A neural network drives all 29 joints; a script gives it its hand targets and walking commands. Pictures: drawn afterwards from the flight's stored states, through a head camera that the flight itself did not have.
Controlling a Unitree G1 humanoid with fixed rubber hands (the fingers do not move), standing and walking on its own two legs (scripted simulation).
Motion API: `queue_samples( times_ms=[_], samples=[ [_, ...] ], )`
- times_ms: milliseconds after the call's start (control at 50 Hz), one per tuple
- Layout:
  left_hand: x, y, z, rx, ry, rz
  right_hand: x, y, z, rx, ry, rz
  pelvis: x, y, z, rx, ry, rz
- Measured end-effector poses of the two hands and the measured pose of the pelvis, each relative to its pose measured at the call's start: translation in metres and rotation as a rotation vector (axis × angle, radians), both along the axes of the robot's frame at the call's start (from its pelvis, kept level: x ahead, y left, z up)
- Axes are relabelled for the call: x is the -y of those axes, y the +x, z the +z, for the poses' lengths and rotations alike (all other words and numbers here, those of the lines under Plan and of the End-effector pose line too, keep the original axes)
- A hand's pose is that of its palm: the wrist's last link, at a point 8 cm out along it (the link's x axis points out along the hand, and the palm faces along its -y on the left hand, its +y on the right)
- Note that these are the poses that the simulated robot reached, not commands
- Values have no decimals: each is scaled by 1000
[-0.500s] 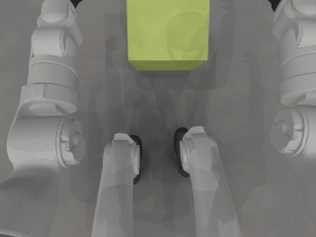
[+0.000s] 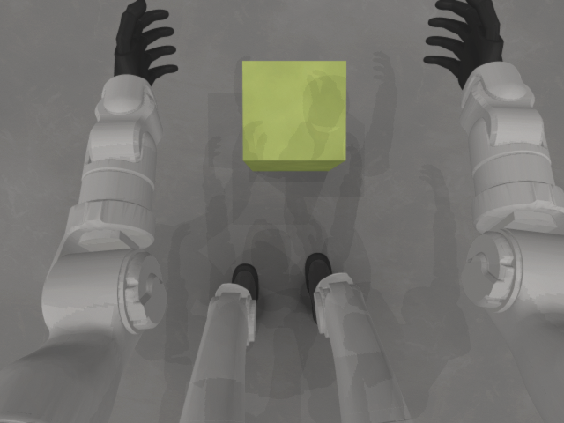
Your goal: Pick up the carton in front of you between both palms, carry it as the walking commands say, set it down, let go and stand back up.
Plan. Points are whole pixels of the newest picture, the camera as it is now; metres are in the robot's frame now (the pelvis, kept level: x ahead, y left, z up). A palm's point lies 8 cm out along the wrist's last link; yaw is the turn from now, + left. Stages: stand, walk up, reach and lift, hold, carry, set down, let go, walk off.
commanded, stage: let go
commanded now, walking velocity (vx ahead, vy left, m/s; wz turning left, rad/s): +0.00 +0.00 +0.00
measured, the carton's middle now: (292, 124) +0.55 -0.05 -0.52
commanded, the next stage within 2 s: stand in 1.24 s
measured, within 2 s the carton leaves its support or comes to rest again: neither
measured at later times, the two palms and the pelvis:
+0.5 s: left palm (44, 227) +0.36 +0.21 +0.00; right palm (551, 206) +0.35 -0.24 +0.00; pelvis +0.06 +0.00 +0.10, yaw -1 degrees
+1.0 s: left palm out of the picture +0.25 +0.25 +0.06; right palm out of the picture +0.24 -0.22 +0.06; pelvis +0.09 +0.02 +0.13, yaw -2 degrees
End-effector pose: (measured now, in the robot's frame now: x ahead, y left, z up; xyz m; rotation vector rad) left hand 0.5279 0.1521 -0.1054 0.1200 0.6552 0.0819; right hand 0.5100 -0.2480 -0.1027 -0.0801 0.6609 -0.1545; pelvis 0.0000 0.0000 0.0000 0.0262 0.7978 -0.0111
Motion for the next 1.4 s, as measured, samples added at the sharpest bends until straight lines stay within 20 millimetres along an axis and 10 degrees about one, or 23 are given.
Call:
queue_samples(
  times_ms=[780, 1220, 1400],
  samples=[
    [-87, -257, 156, -120, 48, -39, -24, -259, 155, -135, -47, 66, -15, 84, 126, 681, -39, -9],
    [-91, -276, 168, -145, 44, -46, -29, -270, 164, -152, -48, 80, -17, 85, 127, 889, -47, -13],
    [-127, -291, 151, -223, 199, 6, 14, -278, 152, -204, -192, 33, -12, 90, 122, 809, -42, -5]
  ],
)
